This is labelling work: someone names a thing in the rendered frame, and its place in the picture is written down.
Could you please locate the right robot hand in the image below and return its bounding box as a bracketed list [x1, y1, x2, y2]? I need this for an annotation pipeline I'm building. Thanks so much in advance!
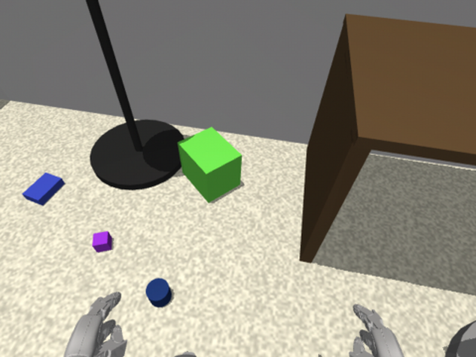
[349, 304, 404, 357]

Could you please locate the left robot hand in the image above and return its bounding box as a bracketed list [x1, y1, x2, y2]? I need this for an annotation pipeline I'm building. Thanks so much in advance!
[64, 292, 127, 357]

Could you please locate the coat stand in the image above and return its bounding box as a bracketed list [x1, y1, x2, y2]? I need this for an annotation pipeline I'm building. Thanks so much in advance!
[86, 0, 184, 190]

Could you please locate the desk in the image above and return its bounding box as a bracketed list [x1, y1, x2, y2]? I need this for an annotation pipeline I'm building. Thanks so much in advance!
[300, 14, 476, 263]

